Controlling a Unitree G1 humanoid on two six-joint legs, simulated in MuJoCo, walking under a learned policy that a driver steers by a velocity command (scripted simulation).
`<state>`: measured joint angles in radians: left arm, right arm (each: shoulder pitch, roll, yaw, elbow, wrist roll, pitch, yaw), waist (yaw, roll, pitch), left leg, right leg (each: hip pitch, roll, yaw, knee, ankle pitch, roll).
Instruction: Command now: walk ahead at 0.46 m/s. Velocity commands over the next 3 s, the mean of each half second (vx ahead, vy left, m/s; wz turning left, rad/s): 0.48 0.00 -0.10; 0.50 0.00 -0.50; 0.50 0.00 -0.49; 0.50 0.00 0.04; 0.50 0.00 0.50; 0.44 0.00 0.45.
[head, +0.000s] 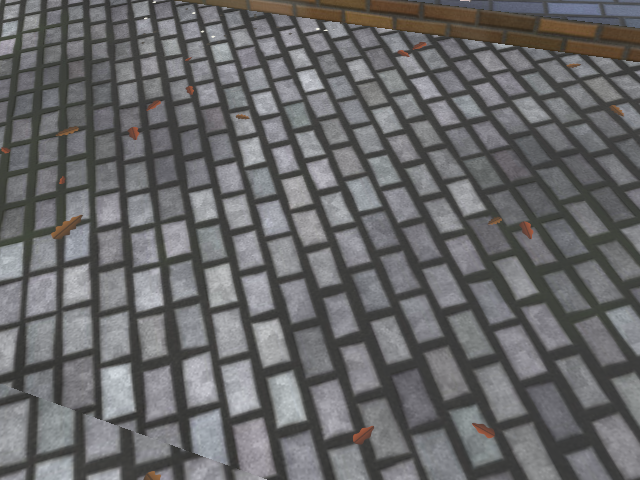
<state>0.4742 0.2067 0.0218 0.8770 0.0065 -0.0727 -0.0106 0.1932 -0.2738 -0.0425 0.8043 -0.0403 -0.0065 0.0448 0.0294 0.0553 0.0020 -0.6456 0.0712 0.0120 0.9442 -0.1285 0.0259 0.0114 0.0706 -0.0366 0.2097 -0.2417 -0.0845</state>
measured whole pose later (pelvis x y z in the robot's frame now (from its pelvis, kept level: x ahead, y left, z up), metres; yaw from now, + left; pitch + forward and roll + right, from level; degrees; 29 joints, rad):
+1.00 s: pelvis +0.57 -0.06 -0.16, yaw -21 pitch +1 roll +0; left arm 0.06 0.23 0.06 0.88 0.04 -0.02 -0.03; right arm 0.43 -0.22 -0.03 1.01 0.00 -0.06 -0.04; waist -0.06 0.01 0.11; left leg -0.31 0.08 0.08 1.75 -0.68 0.01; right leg -0.41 0.09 -0.11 0.55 -0.19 -0.13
